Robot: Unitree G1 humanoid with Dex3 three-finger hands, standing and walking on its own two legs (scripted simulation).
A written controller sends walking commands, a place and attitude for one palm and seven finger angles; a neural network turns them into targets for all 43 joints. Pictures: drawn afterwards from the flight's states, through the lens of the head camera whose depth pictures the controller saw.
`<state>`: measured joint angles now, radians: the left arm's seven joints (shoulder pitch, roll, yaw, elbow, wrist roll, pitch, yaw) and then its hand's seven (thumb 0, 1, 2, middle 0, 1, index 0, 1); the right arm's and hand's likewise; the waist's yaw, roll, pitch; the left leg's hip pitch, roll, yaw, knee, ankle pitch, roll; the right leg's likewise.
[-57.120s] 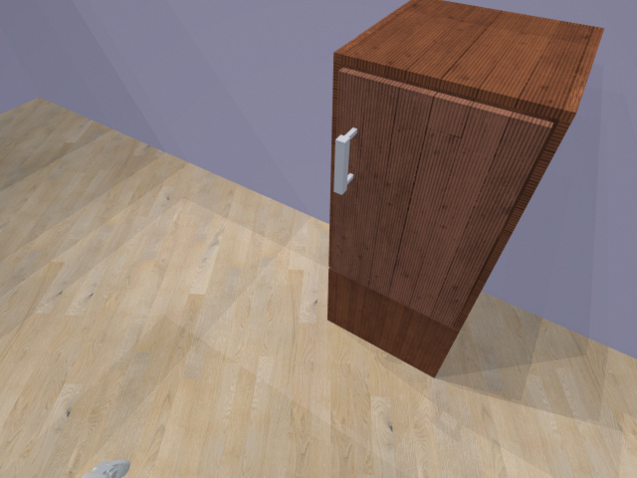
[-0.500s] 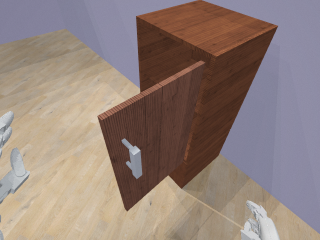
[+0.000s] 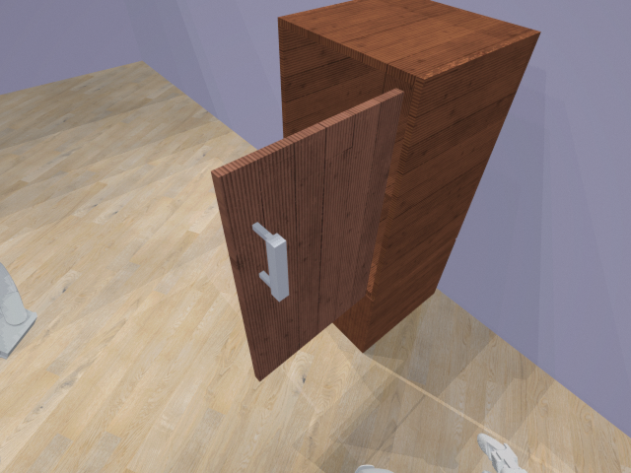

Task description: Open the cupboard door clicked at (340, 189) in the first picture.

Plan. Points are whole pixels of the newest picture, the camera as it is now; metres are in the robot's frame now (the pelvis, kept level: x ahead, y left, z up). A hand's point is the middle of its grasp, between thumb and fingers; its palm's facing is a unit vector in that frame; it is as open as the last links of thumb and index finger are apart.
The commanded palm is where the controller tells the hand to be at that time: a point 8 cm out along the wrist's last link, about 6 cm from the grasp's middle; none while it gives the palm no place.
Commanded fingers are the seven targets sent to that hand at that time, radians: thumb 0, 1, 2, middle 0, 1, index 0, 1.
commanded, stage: step back with the hand held close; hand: left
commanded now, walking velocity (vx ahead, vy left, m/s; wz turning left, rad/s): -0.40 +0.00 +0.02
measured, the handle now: (270, 262) +0.42 +0.08 +0.02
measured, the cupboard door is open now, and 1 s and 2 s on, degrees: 92 92 92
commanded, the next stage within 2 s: stop stepping back and stand still in 0.42 s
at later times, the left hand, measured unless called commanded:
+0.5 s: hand out of the picture +0.11 +0.28 +0.20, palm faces +0.55 -0.75 -0.37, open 7.5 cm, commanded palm +0.05 +0.30 +0.20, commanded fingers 0.00 0.90 0.90 -0.20 -0.30 -0.20 -0.30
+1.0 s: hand out of the picture +0.07 +0.21 +0.19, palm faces +0.32 -0.81 -0.49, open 7.5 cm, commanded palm +0.01 +0.25 +0.20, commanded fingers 0.00 0.90 0.90 -0.20 -0.30 -0.20 -0.30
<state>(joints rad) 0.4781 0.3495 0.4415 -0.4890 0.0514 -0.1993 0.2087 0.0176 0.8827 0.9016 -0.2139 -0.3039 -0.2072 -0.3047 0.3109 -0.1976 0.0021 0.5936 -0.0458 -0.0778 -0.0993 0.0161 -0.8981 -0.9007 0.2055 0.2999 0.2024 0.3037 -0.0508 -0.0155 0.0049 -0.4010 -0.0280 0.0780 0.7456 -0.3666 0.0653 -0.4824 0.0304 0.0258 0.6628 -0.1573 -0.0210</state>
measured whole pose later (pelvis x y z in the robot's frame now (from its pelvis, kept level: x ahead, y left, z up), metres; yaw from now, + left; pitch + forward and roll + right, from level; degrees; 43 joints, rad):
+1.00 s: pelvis -0.16 -0.03 +0.02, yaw -5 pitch +0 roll +0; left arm 0.58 0.43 0.46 -0.49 -0.03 -0.21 0.16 0.02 0.88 0.90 -0.21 -0.30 -0.21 -0.30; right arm 0.28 -0.23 -0.03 0.65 0.00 -0.14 -0.09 0.02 -0.90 -0.90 0.20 0.30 0.20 0.30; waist -0.07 -0.04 -0.01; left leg -0.33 0.01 0.05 0.52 -0.19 0.02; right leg -0.21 -0.02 0.00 0.54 -0.34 0.01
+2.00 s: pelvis -0.16 -0.03 +0.03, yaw -4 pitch -2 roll +0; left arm 0.30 0.19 0.00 1.16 0.01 0.02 0.02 0.01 0.91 0.90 -0.20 -0.30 -0.19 -0.30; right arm 0.26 -0.16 -0.01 1.15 -0.02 0.03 -0.02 0.01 -0.90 -0.90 0.20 0.30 0.20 0.30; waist -0.01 0.02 0.07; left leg -0.23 -0.01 0.03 0.40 -0.15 0.02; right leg -0.11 -0.03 -0.03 0.41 -0.26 0.01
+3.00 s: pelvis -0.15 -0.06 +0.03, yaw -5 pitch -1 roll +0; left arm 0.23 0.18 0.01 1.14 0.01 -0.01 0.02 0.01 0.90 0.90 -0.20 -0.30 -0.20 -0.30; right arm 0.19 -0.19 -0.02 1.14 -0.02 0.01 -0.03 0.01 -0.91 -0.90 0.20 0.30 0.20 0.30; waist -0.01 0.01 0.06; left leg -0.20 0.02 0.03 0.38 -0.16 -0.01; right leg -0.08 0.01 -0.03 0.37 -0.27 -0.02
